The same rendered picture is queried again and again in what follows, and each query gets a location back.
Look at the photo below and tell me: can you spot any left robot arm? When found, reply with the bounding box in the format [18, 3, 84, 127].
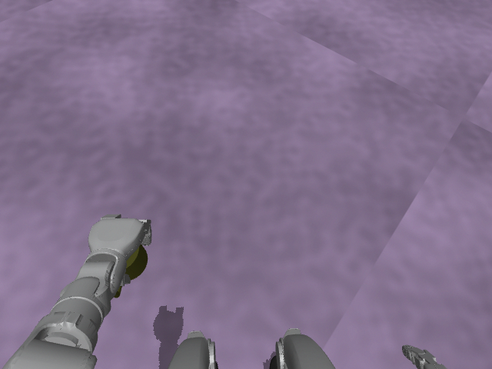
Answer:
[2, 249, 127, 369]

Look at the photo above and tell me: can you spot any left robot hand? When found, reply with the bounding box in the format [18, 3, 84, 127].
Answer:
[88, 214, 151, 286]

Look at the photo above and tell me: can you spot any right robot hand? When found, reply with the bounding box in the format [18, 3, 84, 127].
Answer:
[402, 345, 446, 369]

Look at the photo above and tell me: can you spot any mug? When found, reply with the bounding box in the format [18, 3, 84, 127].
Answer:
[114, 245, 148, 298]

